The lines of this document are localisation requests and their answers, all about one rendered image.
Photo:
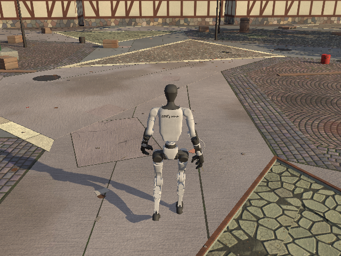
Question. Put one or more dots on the robot left hand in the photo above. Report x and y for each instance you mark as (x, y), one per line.
(147, 147)

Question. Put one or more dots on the left robot upper arm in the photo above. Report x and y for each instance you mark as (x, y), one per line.
(151, 120)

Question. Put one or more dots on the right robot forearm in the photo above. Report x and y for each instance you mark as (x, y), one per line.
(196, 144)

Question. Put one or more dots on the robot right hand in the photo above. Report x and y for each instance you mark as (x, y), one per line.
(200, 161)

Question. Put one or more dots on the humanoid robot torso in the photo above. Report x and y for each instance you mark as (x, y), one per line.
(170, 128)

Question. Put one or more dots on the right robot upper arm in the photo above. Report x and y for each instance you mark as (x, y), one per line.
(189, 121)

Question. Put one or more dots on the robot left thigh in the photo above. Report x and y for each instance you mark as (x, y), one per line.
(157, 157)

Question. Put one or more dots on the left robot forearm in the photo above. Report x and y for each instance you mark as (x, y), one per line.
(145, 139)

